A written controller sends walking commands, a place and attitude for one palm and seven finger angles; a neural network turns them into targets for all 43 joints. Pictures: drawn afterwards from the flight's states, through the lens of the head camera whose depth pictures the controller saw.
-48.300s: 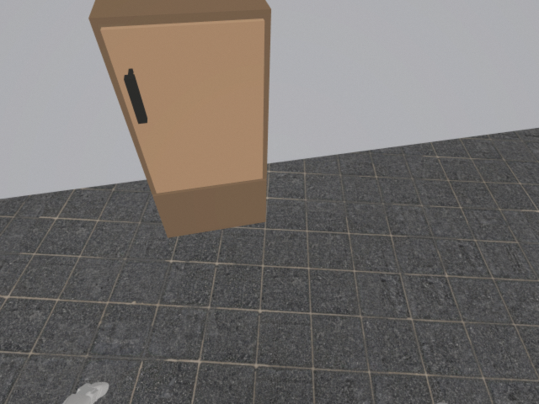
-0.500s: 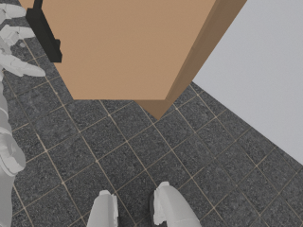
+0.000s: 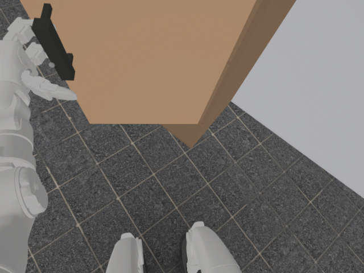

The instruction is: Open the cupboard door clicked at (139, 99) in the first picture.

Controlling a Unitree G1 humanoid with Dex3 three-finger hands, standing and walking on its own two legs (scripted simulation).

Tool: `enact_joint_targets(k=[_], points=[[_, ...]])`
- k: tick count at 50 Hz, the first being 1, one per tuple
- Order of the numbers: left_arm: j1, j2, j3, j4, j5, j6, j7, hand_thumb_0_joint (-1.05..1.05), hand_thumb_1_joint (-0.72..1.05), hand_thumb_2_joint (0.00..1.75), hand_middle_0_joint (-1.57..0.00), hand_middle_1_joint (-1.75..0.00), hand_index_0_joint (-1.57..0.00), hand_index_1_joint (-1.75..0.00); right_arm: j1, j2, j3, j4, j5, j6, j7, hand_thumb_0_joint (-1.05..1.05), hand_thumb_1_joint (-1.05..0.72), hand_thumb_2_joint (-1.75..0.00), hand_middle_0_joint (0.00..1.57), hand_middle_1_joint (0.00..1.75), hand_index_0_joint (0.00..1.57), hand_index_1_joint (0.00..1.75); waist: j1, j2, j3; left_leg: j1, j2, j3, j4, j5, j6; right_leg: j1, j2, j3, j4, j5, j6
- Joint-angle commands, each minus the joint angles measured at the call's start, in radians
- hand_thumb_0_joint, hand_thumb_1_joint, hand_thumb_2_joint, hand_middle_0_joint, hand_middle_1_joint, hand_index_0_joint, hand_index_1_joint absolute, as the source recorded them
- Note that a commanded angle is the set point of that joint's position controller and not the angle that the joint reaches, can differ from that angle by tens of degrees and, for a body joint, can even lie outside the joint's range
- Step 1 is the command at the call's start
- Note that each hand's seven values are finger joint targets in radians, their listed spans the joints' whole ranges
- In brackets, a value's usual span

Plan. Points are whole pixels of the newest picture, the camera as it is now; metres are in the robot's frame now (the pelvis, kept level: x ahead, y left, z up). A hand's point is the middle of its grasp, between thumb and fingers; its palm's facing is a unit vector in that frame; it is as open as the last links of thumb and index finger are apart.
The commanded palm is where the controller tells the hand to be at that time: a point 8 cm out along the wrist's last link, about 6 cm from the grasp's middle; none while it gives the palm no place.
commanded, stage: slide the fingers in behind the handle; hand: left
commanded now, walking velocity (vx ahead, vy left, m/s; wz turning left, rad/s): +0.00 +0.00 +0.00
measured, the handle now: (58, 45) +0.57 +0.20 +0.06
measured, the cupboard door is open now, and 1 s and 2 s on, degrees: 42 42 49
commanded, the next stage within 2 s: close the thumb around the handle in 0.74 s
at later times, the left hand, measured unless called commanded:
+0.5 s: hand (68, 66) +0.52 +0.18 +0.06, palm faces -0.03 -1.00 -0.03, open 14.0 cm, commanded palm +0.51 +0.22 +0.06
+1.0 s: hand (68, 64) +0.53 +0.18 +0.06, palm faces -0.03 -1.00 -0.03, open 13.3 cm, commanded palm +0.51 +0.22 +0.06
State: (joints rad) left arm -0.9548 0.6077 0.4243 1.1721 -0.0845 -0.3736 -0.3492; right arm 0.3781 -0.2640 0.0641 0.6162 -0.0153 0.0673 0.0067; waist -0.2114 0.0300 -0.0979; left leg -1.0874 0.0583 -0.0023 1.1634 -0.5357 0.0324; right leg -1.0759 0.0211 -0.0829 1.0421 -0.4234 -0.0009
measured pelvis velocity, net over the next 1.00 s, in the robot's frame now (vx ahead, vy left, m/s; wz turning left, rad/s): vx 0.00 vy -0.01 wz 0.01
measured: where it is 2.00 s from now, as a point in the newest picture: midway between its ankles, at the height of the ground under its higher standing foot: outside the picture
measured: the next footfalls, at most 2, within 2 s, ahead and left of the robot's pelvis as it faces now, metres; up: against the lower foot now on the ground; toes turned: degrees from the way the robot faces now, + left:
none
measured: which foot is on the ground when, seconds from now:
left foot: down 0.00-1.00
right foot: down 0.00-1.00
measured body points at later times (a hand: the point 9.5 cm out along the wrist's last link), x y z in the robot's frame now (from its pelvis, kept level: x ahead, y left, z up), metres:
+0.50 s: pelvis +0.00 -0.01 +0.00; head +0.16 +0.02 +0.42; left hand +0.52 +0.23 +0.06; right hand +0.00 -0.27 -0.11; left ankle +0.00 +0.09 -0.65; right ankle +0.03 -0.13 -0.65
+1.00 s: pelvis +0.00 -0.01 +0.00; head +0.16 +0.01 +0.42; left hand +0.52 +0.23 +0.06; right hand +0.00 -0.28 -0.11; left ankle +0.00 +0.09 -0.65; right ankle +0.03 -0.13 -0.65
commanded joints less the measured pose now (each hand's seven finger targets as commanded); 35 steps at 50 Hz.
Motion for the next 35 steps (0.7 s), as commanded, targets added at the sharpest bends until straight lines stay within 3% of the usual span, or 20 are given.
enact_joint_targets(k=[1,4,5,6,7,9,12,13,17,18,20,23,27,29,33,35], points=[[-0.407,0.235,0.02,-0.243,-0.015,-0.086,0.009,0.0,-0.5,0.3,-0.3,-1.2,-0.3,-1.2,0.205,-0.197,-0.077,-0.03,-0.005,-0.006,-0.011,0.0,-0.9,-0.9,0.2,0.3,0.2,0.3,0.009,0.219,-0.568,0.5,-0.014,-0.083,-0.122,0.59,-0.024,0.206,0.035,0.022,-0.076,0.324,-0.023],[-0.398,0.228,0.019,-0.209,-0.027,-0.07,0.006,0.0,-0.5,0.3,-0.3,-1.2,-0.3,-1.2,0.202,-0.2,-0.076,-0.032,0.0,-0.002,-0.014,0.0,-0.9,-0.9,0.2,0.3,0.2,0.3,-0.006,0.148,-0.527,0.425,-0.02,-0.067,-0.129,0.512,-0.01,0.25,0.036,0.031,-0.09,0.324,-0.017],[-0.417,0.202,0.002,-0.213,-0.034,-0.072,0.005,0.0,-0.5,0.3,-0.3,-1.2,-0.3,-1.2,0.206,-0.197,-0.076,-0.031,-0.001,-0.004,-0.015,0.0,-0.9,-0.9,0.2,0.3,0.2,0.3,-0.012,0.156,-0.527,0.434,-0.022,-0.07,-0.129,0.517,-0.009,0.242,0.036,0.03,-0.087,0.325,-0.02],[-0.423,0.21,0.01,-0.217,-0.033,-0.072,0.006,0.0,-0.5,0.3,-0.3,-1.2,-0.3,-1.2,0.203,-0.196,-0.077,-0.029,0.0,-0.006,-0.015,0.0,-0.9,-0.9,0.2,0.3,0.2,0.3,-0.003,0.168,-0.537,0.436,-0.022,-0.068,-0.13,0.514,-0.012,0.246,0.034,0.031,-0.087,0.325,-0.018],[-0.395,0.225,0.029,-0.195,-0.031,-0.069,0.01,0.0,-0.5,0.3,-0.3,-1.2,-0.3,-1.2,0.204,-0.198,-0.077,-0.032,0.0,-0.005,-0.015,0.0,-0.9,-0.9,0.2,0.3,0.2,0.3,0.002,0.142,-0.532,0.414,-0.024,-0.065,-0.129,0.499,-0.01,0.259,0.035,0.032,-0.088,0.321,-0.017],[-0.396,0.22,0.021,-0.186,-0.025,-0.069,0.017,0.0,-0.5,0.3,-0.3,-1.2,-0.3,-1.2,0.2,-0.194,-0.074,-0.033,0.0,-0.007,-0.015,0.0,-0.9,-0.9,0.2,0.3,0.2,0.3,0.0,0.138,-0.509,0.387,-0.027,-0.058,-0.133,0.47,-0.008,0.265,0.033,0.037,-0.09,0.311,-0.017],[-0.43,0.159,-0.029,-0.227,-0.016,-0.095,0.029,0.0,-0.5,0.3,-0.3,-1.2,-0.3,-1.2,0.2,-0.189,-0.078,-0.027,-0.007,-0.012,-0.011,0.0,-0.9,-0.9,0.2,0.3,0.2,0.3,-0.006,0.196,-0.533,0.463,-0.021,-0.074,-0.128,0.52,-0.018,0.204,0.03,0.029,-0.079,0.302,-0.021],[-0.424,0.171,-0.011,-0.238,-0.02,-0.099,0.036,0.0,-0.5,0.3,-0.3,-1.2,-0.3,-1.2,0.2,-0.19,-0.08,-0.027,-0.009,-0.013,-0.01,0.0,-0.9,-0.9,0.2,0.3,0.2,0.3,0.001,0.193,-0.544,0.465,-0.021,-0.071,-0.126,0.522,-0.018,0.213,0.032,0.03,-0.081,0.306,-0.021],[-0.422,0.125,-0.033,-0.204,-0.025,-0.097,0.049,0.0,-0.5,0.3,-0.3,-1.2,-0.3,-1.2,0.2,-0.188,-0.083,-0.02,-0.008,-0.012,-0.008,0.0,-0.9,-0.9,0.2,0.3,0.2,0.3,-0.013,0.155,-0.525,0.445,-0.022,-0.069,-0.124,0.509,-0.015,0.214,0.031,0.028,-0.082,0.31,-0.017],[-0.421,0.173,0.001,-0.21,-0.02,-0.095,0.056,0.0,-0.5,0.3,-0.3,-1.2,-0.3,-1.2,0.204,-0.194,-0.084,-0.021,-0.008,-0.01,-0.009,0.0,-0.9,-0.9,0.2,0.3,0.2,0.3,0.001,0.149,-0.533,0.429,-0.024,-0.069,-0.127,0.505,-0.016,0.24,0.029,0.032,-0.079,0.316,-0.02],[-0.416,0.201,0.026,-0.206,-0.015,-0.094,0.068,0.0,-0.5,0.3,-0.3,-1.2,-0.3,-1.2,0.205,-0.192,-0.081,-0.032,-0.008,-0.01,-0.01,0.0,-0.9,-0.9,0.2,0.3,0.2,0.3,0.008,0.143,-0.546,0.403,-0.03,-0.059,-0.123,0.499,-0.009,0.268,0.03,0.038,-0.073,0.332,-0.021],[-0.441,0.164,-0.024,-0.18,0.009,-0.09,0.078,0.0,-0.5,0.3,-0.3,-1.2,-0.3,-1.2,0.194,-0.185,-0.075,-0.032,-0.006,-0.01,-0.009,0.0,-0.9,-0.9,0.2,0.3,0.2,0.3,-0.012,0.132,-0.483,0.36,-0.031,-0.057,-0.129,0.437,-0.006,0.25,0.027,0.042,-0.081,0.294,-0.015],[-0.459,0.19,-0.003,-0.221,0.007,-0.115,0.075,0.0,-0.5,0.3,-0.3,-1.2,-0.3,-1.2,0.198,-0.19,-0.081,-0.032,-0.009,-0.014,-0.012,0.0,-0.9,-0.9,0.2,0.3,0.2,0.3,-0.003,0.17,-0.573,0.428,-0.029,-0.064,-0.117,0.491,-0.011,0.248,0.026,0.044,-0.071,0.319,-0.019],[-0.454,0.151,-0.025,-0.216,-0.009,-0.114,0.064,0.0,-0.5,0.3,-0.3,-1.2,-0.3,-1.2,0.192,-0.189,-0.08,-0.029,-0.007,-0.017,-0.011,0.0,-0.9,-0.9,0.2,0.3,0.2,0.3,-0.01,0.159,-0.565,0.425,-0.03,-0.062,-0.118,0.479,-0.011,0.249,0.027,0.043,-0.076,0.316,-0.018],[-0.448,0.173,-0.014,-0.182,-0.011,-0.1,0.055,0.0,-0.5,0.3,-0.3,-1.2,-0.3,-1.2,0.194,-0.193,-0.079,-0.022,-0.004,-0.018,-0.016,0.0,-0.9,-0.9,0.2,0.3,0.2,0.3,-0.014,0.128,-0.536,0.377,-0.031,-0.055,-0.119,0.437,-0.004,0.264,0.026,0.048,-0.083,0.306,-0.014],[-0.461,0.187,-0.008,-0.204,-0.007,-0.102,0.056,0.0,-0.5,0.3,-0.3,-1.2,-0.3,-1.2,0.2,-0.192,-0.078,-0.025,-0.005,-0.02,-0.017,0.0,-0.9,-0.9,0.2,0.3,0.2,0.3,-0.006,0.144,-0.554,0.381,-0.035,-0.053,-0.118,0.45,-0.002,0.277,0.026,0.052,-0.078,0.32,-0.019]])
